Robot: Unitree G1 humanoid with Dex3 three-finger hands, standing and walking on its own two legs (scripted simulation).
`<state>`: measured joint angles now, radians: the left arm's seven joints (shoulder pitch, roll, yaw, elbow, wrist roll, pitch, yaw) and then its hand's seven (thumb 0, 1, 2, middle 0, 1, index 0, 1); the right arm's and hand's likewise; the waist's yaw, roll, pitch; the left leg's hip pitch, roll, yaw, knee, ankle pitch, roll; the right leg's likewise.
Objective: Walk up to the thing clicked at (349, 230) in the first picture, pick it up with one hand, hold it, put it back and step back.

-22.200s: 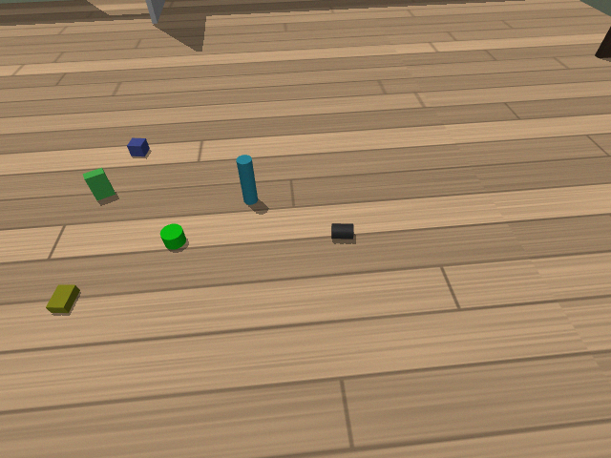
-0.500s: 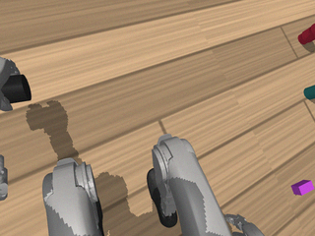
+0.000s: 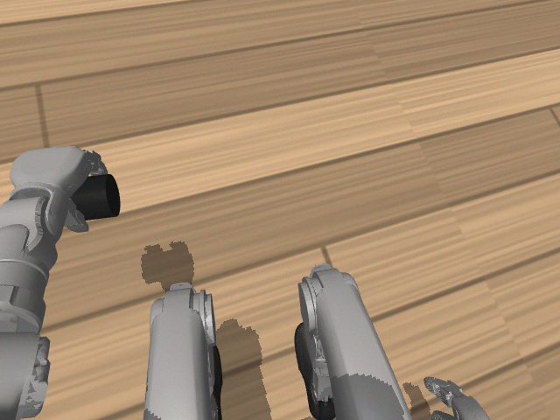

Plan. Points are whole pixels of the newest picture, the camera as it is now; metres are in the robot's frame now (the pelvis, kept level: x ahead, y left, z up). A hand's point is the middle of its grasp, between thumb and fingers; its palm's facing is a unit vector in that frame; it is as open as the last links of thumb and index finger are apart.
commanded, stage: lift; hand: left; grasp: from above
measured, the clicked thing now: (81, 199) +0.47 +0.28 -0.14
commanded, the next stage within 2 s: hold in 1.10 s
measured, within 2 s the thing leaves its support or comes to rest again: neither
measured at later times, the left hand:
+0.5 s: hand out of the picture +0.38 +0.25 +0.10, palm faces -0.46 -0.08 -0.89, open 9.3 cm
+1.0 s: hand out of the picture +0.38 +0.24 +0.21, palm faces -0.45 -0.08 -0.89, open 9.3 cm
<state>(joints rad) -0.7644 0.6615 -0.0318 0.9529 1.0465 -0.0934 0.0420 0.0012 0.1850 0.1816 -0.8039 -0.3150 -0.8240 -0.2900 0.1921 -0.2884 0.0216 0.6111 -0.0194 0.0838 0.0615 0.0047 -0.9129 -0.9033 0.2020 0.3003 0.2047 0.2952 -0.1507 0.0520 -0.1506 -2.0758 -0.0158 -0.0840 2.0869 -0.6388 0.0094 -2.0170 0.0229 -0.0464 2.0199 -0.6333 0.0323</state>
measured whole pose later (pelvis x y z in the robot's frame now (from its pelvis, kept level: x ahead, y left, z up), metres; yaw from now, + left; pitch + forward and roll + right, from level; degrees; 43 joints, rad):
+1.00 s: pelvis +0.06 +0.00 +0.29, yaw +3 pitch +13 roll -1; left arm -0.36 0.39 -0.18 0.86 1.01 0.00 0.15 0.00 0.14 0.25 -0.82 -0.31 -0.84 -0.28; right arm 0.27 -0.25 -0.04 0.73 0.04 0.01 -0.05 0.01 -0.90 -0.90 0.20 0.30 0.20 0.30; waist -0.06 0.04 -0.11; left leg -0.77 0.02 -0.01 0.96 -0.42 0.00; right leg -0.76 0.03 0.03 0.93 -0.40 0.01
